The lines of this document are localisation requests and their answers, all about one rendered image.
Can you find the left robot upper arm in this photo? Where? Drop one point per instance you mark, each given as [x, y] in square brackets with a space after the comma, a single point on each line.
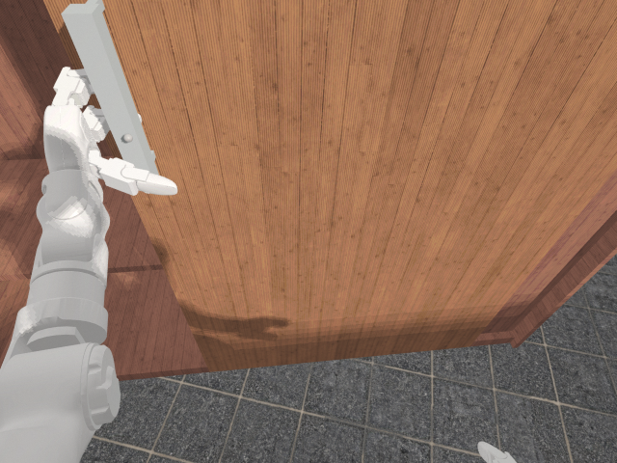
[52, 401]

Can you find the robot left hand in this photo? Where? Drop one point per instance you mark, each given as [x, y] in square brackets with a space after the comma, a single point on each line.
[69, 135]

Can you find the left robot forearm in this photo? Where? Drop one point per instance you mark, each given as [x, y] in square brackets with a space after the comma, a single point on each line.
[65, 305]

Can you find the wardrobe door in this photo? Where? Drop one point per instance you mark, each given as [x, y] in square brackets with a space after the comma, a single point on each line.
[591, 224]
[360, 178]

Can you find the handle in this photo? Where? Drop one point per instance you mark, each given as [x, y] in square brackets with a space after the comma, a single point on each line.
[91, 38]

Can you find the robot right hand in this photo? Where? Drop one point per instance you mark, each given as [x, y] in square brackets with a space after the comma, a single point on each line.
[493, 455]

